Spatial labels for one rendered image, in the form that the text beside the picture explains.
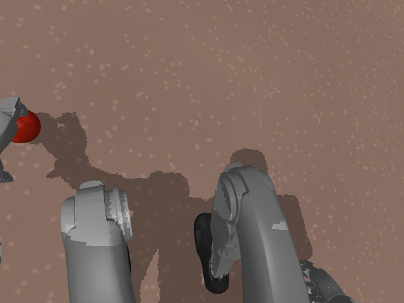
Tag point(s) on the left robot hand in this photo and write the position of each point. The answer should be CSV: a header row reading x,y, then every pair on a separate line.
x,y
10,109

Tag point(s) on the ball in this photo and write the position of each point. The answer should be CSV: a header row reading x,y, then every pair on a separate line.
x,y
28,128

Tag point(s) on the right robot hand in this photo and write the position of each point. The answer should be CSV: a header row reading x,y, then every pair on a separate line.
x,y
322,287

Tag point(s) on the right robot foot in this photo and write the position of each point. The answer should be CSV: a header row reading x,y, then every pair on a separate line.
x,y
203,241

